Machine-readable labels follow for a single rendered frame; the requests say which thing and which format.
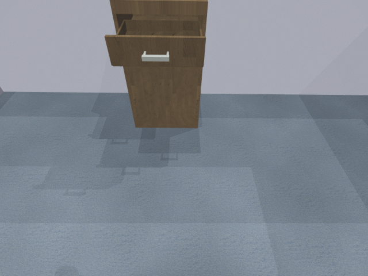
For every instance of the cabinet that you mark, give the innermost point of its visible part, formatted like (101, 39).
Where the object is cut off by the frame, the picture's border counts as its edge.
(163, 97)

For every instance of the handle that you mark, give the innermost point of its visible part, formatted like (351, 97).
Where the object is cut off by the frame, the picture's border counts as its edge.
(155, 58)

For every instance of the drawer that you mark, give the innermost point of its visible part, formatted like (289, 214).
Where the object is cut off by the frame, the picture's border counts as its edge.
(182, 39)

